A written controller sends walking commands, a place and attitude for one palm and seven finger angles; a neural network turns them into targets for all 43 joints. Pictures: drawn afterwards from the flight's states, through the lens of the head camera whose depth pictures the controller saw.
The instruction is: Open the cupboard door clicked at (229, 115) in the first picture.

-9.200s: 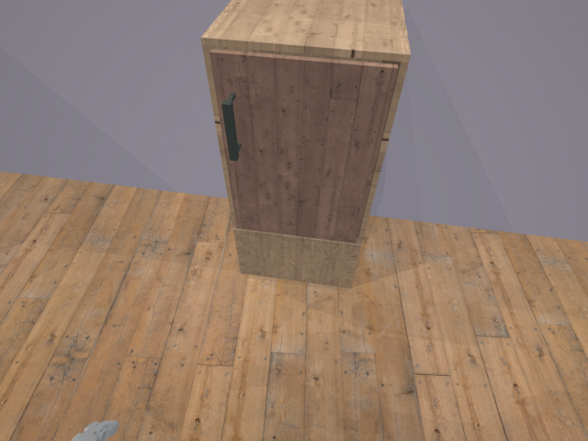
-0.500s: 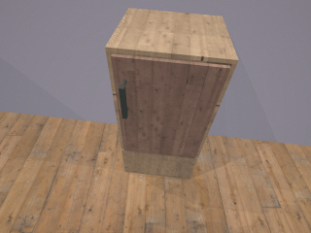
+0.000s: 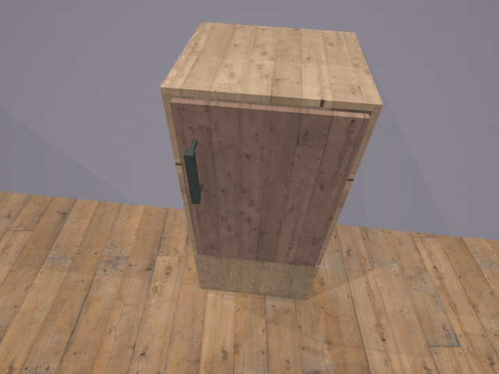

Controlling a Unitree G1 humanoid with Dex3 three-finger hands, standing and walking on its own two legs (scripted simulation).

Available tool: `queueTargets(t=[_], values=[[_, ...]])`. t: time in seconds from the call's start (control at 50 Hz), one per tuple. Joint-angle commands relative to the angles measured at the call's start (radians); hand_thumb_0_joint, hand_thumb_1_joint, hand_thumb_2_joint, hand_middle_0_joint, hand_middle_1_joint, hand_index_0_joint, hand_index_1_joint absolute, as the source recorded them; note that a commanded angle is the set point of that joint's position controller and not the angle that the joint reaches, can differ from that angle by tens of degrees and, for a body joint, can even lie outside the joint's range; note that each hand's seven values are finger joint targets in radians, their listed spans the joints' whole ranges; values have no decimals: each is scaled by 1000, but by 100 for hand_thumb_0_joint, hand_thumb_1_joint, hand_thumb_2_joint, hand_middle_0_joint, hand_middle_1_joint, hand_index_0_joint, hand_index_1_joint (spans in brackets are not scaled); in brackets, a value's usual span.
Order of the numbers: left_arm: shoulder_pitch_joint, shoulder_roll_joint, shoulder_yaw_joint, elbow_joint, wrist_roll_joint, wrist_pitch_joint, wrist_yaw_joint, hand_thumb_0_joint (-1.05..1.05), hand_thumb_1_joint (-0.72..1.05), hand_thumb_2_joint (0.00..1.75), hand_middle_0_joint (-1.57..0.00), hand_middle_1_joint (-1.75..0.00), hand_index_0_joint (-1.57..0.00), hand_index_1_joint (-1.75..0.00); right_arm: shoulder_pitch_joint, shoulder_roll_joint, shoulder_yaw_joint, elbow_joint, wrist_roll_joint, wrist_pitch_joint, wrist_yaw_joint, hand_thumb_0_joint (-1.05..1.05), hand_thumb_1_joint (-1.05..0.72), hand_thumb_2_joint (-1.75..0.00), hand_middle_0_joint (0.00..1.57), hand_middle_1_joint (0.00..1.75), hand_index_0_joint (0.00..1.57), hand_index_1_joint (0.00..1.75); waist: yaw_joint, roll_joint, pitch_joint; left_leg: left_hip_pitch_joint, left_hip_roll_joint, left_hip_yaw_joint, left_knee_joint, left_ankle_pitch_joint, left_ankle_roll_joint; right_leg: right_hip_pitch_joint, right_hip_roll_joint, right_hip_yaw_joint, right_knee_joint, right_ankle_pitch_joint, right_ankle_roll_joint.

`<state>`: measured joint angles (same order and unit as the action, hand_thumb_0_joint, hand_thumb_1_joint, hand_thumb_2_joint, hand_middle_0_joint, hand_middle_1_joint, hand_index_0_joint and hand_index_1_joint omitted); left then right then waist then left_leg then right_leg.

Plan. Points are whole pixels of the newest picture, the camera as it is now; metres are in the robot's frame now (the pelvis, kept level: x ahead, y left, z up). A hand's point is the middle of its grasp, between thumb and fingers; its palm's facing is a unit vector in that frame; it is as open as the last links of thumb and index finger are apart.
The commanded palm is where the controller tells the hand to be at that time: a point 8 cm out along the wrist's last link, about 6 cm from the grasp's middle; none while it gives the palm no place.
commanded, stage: come to a stop and stand still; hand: left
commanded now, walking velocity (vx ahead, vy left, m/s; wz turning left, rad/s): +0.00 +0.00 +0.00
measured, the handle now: (195, 172) +0.55 +0.16 -0.02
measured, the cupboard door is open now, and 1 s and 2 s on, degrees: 0 0 0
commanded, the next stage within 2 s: look again from close up in 1.18 s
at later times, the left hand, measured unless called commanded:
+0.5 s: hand out of the picture -0.01 +0.20 -0.16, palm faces +0.03 -0.97 -0.23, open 7.4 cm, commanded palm none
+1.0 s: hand out of the picture -0.10 +0.18 -0.17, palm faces +0.04 -0.98 -0.18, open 7.4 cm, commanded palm none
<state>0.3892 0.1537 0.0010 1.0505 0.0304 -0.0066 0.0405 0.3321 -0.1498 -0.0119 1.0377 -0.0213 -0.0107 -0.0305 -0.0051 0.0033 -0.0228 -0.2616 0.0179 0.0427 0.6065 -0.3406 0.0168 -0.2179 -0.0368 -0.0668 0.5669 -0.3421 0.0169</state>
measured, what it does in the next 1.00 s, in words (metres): shifts its weight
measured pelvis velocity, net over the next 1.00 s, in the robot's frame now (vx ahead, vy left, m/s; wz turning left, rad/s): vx -0.06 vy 0.02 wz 0.00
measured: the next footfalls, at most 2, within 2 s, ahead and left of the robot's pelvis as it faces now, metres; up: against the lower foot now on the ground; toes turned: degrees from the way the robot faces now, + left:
none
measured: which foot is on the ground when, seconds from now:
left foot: down 0.00-1.00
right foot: down 0.00-1.00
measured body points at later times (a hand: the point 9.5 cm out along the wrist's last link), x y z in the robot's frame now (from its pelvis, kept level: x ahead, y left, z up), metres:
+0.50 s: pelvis -0.03 +0.01 +0.01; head -0.05 +0.02 +0.46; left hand -0.01 +0.26 -0.15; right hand +0.01 -0.23 -0.14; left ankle -0.01 +0.11 -0.73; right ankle -0.03 -0.13 -0.73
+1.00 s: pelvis -0.06 +0.02 +0.01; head -0.07 +0.03 +0.46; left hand -0.10 +0.24 -0.15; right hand -0.07 -0.20 -0.15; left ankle -0.01 +0.11 -0.73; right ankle -0.03 -0.13 -0.73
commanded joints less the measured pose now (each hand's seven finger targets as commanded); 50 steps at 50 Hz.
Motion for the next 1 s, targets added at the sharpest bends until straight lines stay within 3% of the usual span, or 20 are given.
queueTargets(t=[0.0, 0.08, 0.26, 0.54, 0.68, 0.98], values=[[68, 107, 26, -46, -7, -19, 14, 0, 90, 90, -20, -30, -20, -30, 59, -114, -23, -44, 13, -28, -16, 0, -90, -90, 20, 30, 20, 30, 0, 45, -13, 59, 85, -72, -50, 609, 23, 41, -64, 55, -34, 501, -52], [58, 118, 30, -55, -7, -13, 16, 0, 90, 90, -20, -30, -20, -30, 27, -124, -28, -48, 12, -19, -17, 0, -90, -90, 20, 30, 20, 30, 7, -26, 30, 38, 76, -60, -71, 520, 22, 55, -72, 58, -50, 535, -49], [-34, 153, 35, -81, -9, -6, 9, 0, 90, 90, -20, -30, -20, -30, -61, -159, -29, -57, 10, -13, -3, 0, -90, -90, 20, 30, 20, 30, 7, 2, 93, 12, 74, -80, -176, 265, 24, 29, -71, 80, -141, 255, -38], [-34, 154, 24, -56, -7, 0, 1, 0, 90, 90, -20, -30, -20, -30, -59, -174, -22, -29, 10, -4, 13, 0, -90, -90, 20, 30, 20, 30, 9, 14, 123, -45, 81, -131, -309, -27, 18, 20, -70, 78, -211, 76, -26], [6, 129, 19, -30, -6, 1, 2, 0, 90, 90, -20, -30, -20, -30, -23, -161, -22, -6, 13, 1, 15, 0, -90, -90, 20, 30, 20, 30, 8, 3, 105, -52, 86, -145, -333, -68, 18, 25, -69, 64, -211, 68, -20], [84, 66, 16, 15, -2, 1, 10, 0, 90, 90, -20, -30, -20, -30, 33, -105, -23, 25, 15, 10, 11, 0, -90, -90, 20, 30, 20, 30, 8, 22, 140, -88, 82, -150, -345, -114, 14, -9, -59, 59, -201, 50, -18]])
